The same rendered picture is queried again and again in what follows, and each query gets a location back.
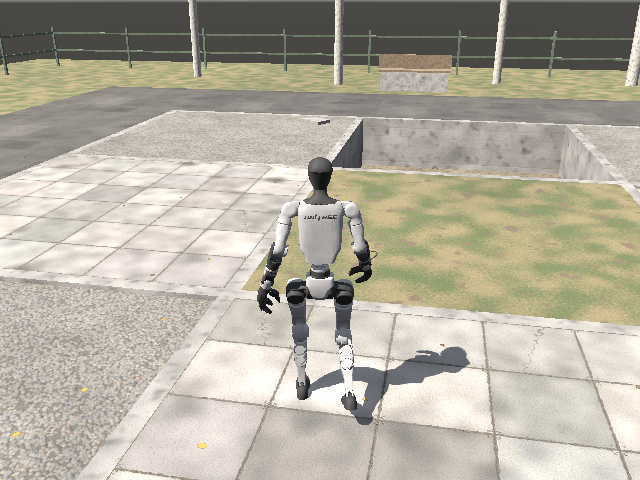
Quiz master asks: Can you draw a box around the robot left upper arm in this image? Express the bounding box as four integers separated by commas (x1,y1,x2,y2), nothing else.
272,201,300,258

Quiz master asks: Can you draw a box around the right robot forearm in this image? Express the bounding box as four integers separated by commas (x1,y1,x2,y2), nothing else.
356,239,372,271

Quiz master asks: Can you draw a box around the robot left hand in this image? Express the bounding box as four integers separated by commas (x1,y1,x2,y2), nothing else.
257,286,280,314

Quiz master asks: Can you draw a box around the robot right hand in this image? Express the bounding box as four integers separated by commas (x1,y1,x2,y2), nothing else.
348,264,372,283

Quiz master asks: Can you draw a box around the robot right foot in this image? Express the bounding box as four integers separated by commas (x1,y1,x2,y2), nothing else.
341,392,357,410

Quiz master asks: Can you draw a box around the right robot shin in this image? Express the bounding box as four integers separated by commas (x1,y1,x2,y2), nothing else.
338,329,354,397

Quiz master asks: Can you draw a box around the left robot forearm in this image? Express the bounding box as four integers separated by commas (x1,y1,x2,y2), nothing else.
260,242,282,290

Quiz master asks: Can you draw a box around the robot right upper arm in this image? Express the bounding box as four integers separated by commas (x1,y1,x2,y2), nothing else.
341,201,367,255

